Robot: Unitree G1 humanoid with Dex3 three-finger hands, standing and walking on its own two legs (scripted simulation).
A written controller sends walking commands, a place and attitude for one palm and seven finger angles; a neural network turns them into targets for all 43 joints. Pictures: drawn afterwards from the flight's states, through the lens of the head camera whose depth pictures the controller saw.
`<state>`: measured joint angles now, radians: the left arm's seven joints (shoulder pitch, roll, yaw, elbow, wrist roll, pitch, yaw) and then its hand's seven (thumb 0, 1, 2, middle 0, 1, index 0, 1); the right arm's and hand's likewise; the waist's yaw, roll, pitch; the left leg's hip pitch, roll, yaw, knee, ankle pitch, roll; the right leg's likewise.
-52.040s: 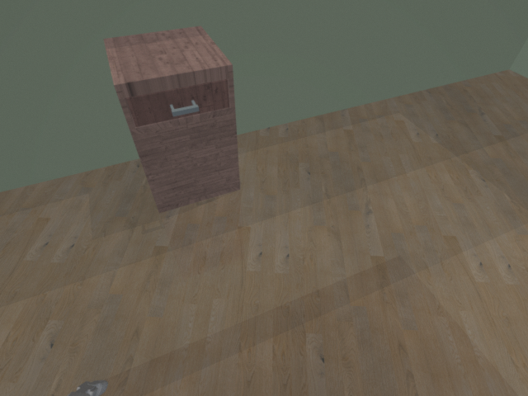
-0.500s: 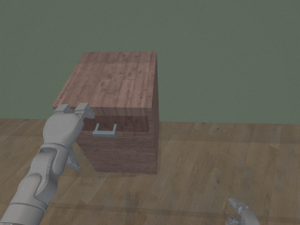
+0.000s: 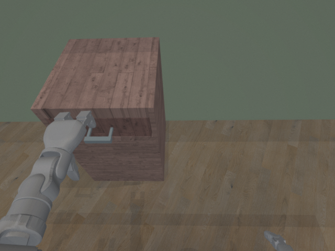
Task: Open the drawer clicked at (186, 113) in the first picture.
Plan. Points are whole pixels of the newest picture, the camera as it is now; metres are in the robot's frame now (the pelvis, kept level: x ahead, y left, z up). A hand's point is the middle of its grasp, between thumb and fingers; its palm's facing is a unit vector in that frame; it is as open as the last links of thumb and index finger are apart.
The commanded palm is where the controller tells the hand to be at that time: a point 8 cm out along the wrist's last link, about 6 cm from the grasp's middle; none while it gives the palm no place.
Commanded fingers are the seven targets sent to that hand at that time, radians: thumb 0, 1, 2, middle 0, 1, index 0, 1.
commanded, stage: move the hooked fingers above the handle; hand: left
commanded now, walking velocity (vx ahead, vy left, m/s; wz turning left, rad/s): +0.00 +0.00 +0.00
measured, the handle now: (99, 135) +0.52 +0.31 -0.18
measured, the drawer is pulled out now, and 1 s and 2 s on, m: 0.00 0.00 0.00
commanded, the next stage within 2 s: none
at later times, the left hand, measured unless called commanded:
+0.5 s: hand (87, 145) +0.41 +0.28 -0.06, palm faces -0.13 -0.04 -0.99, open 13.8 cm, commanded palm +0.41 +0.28 +0.00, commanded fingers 0.00 -0.50 0.30 -0.30 -1.20 -0.30 -1.20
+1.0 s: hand (101, 135) +0.48 +0.27 -0.11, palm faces -0.02 -0.06 -1.00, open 13.8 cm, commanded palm +0.47 +0.27 -0.07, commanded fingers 0.00 -0.50 0.30 -0.30 -1.20 -0.30 -1.20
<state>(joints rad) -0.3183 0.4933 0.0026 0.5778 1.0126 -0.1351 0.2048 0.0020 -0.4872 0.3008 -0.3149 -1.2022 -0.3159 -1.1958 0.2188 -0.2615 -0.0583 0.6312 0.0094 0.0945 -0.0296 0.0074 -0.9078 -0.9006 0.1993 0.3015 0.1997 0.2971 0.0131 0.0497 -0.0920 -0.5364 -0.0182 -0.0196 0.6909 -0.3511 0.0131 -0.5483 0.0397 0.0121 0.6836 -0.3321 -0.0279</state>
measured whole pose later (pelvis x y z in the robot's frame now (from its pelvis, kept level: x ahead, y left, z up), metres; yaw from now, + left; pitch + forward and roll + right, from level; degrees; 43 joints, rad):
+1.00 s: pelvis -0.03 +0.04 -0.09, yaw -2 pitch +30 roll -5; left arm -0.84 0.60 0.08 1.12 1.20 -0.22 0.44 0.00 -0.49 0.30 -0.32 -1.20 -0.32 -1.20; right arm 0.33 -0.26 -0.02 0.70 -0.07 0.13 -0.01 0.00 -0.90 -0.90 0.20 0.30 0.20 0.30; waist -0.18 0.05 -0.21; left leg -1.25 -0.02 -0.03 1.26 -0.53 0.06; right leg -1.21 0.05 -0.02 1.16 -0.47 0.01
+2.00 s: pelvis -0.04 +0.03 -0.11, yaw -3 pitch +32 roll -6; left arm -0.89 0.68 0.10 1.11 1.16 -0.23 0.40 0.00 -0.49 0.30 -0.37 -1.22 -0.33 -1.23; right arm 0.31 -0.26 0.02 0.65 -0.05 0.11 -0.02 0.00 -0.91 -0.90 0.20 0.30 0.20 0.30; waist -0.17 0.06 -0.18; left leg -1.36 -0.01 -0.05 1.35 -0.54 0.05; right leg -1.32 0.05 -0.04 1.24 -0.48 0.02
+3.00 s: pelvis -0.04 +0.03 -0.11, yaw -2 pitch +31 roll -5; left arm -0.88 0.67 0.09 1.13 1.16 -0.23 0.38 0.00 -0.49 0.30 -0.33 -1.22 -0.32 -1.20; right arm 0.31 -0.27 0.00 0.65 -0.05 0.10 -0.03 0.00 -0.91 -0.90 0.20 0.30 0.20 0.30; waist -0.18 0.06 -0.19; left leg -1.32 0.00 -0.04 1.31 -0.54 0.04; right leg -1.29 0.06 -0.03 1.22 -0.48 0.00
